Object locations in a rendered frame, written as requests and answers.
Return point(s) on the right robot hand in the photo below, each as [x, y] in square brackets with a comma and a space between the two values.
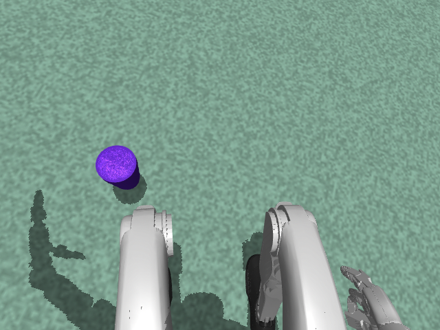
[378, 309]

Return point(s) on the cup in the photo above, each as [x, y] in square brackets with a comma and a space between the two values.
[118, 166]

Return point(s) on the right robot foot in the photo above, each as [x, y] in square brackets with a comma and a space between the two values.
[252, 283]

